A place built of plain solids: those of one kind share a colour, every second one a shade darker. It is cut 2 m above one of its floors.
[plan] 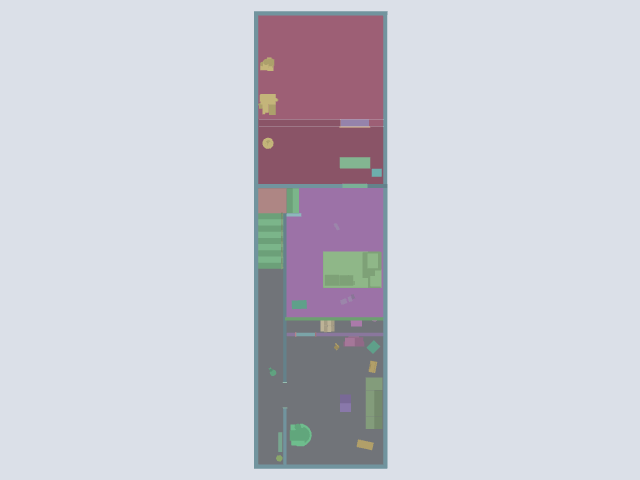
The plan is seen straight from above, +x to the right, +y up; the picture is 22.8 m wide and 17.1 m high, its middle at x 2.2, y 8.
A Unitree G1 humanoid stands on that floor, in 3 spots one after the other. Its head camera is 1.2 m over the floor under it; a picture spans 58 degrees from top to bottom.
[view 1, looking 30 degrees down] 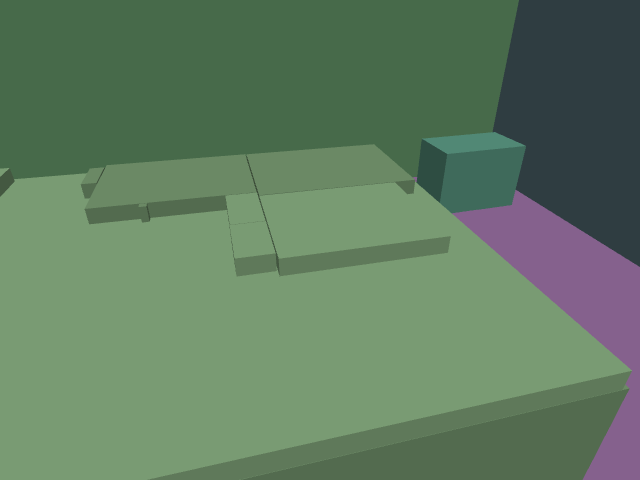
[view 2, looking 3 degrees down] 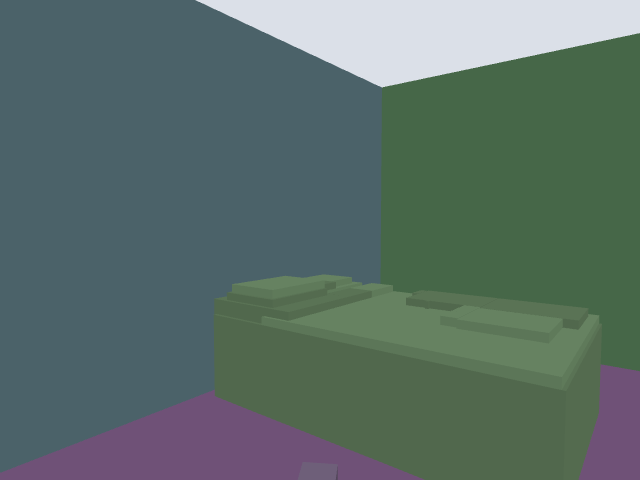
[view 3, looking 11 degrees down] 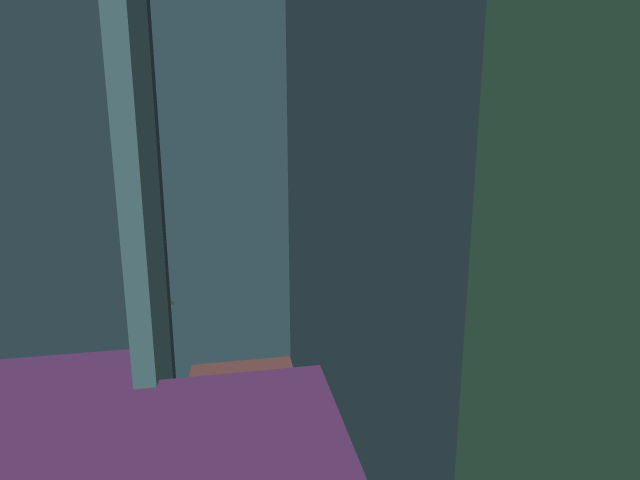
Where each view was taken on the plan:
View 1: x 3.00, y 8.00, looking -104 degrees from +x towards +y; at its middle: bedstead_upper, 1.09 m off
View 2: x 2.05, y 9.40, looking -52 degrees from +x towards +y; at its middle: wall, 3.91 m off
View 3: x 3.75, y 9.40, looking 169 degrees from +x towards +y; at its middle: wall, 2.39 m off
